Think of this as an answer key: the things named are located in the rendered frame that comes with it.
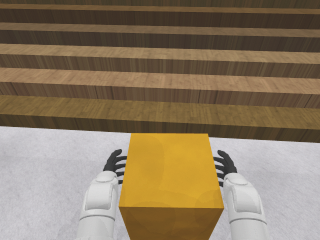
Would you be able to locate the left robot forearm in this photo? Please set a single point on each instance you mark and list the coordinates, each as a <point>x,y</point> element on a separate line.
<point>98,212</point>

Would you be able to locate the right robot hand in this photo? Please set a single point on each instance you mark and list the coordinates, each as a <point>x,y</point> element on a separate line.
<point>228,165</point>

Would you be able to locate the left robot hand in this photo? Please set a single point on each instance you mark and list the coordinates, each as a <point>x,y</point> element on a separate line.
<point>112,166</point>

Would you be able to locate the carton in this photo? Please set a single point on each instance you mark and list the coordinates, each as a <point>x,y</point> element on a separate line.
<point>170,188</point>

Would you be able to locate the right robot forearm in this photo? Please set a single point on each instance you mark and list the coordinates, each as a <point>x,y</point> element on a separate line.
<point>245,209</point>

